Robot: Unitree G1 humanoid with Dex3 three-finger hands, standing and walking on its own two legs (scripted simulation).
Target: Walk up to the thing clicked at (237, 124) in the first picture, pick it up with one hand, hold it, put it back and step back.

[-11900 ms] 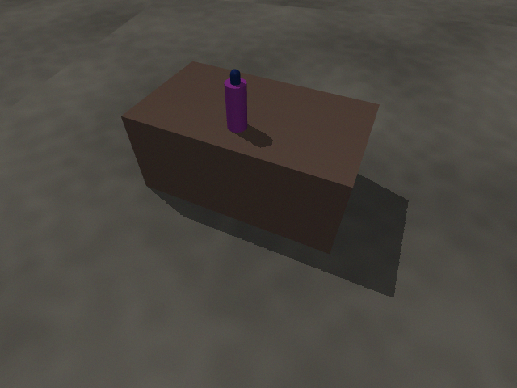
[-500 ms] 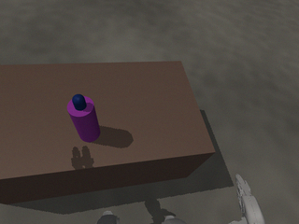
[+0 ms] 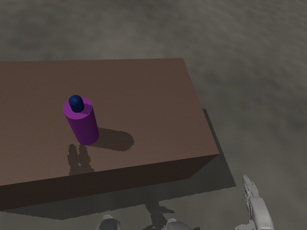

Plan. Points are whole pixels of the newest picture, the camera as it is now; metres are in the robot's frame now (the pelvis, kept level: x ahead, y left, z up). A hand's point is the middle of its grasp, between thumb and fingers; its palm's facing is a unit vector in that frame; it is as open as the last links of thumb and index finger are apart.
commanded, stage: go down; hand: left
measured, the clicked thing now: (82, 119) +0.49 +0.20 -0.13
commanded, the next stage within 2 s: none
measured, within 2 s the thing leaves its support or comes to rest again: neither
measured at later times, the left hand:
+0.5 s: hand out of the picture +0.37 +0.39 +0.09, palm faces +0.24 -0.97 +0.00, open 17.4 cm
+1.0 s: hand out of the picture +0.40 +0.38 +0.08, palm faces +0.23 -0.97 +0.01, open 17.4 cm
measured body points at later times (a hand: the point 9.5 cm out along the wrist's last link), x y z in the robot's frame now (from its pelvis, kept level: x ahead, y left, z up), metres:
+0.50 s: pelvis -0.01 +0.00 +0.00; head +0.08 +0.05 +0.43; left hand +0.36 +0.44 +0.09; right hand +0.15 -0.27 -0.03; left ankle +0.01 +0.11 -0.68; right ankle -0.02 -0.15 -0.68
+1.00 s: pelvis -0.01 +0.00 -0.01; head +0.09 +0.05 +0.43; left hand +0.38 +0.43 +0.08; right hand +0.15 -0.27 -0.03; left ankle +0.01 +0.11 -0.68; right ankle -0.02 -0.15 -0.67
